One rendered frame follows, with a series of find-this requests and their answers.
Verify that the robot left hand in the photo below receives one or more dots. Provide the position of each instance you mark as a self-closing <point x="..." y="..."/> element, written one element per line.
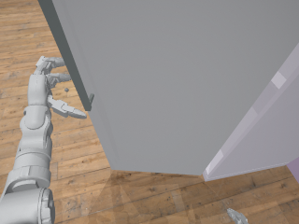
<point x="42" y="81"/>

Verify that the fridge door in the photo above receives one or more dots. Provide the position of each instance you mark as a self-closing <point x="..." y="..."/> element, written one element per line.
<point x="172" y="79"/>

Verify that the left robot upper arm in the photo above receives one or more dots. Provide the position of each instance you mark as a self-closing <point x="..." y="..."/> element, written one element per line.
<point x="32" y="206"/>

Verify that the left robot forearm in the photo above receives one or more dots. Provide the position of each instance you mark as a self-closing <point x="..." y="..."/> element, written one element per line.
<point x="31" y="169"/>

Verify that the robot right hand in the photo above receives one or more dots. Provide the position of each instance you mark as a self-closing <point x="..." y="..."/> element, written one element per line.
<point x="238" y="218"/>

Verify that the handle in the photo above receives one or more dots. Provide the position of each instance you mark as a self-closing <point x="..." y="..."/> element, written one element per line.
<point x="57" y="31"/>

